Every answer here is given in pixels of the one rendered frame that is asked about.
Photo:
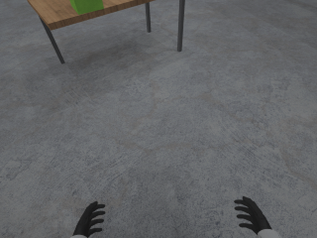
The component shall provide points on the robot left hand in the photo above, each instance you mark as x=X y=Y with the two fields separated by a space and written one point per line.
x=85 y=221

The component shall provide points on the robot right hand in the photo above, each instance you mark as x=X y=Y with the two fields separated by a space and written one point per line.
x=256 y=215

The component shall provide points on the table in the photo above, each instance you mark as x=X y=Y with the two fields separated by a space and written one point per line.
x=55 y=14

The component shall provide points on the carton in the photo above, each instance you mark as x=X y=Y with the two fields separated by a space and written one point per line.
x=86 y=6

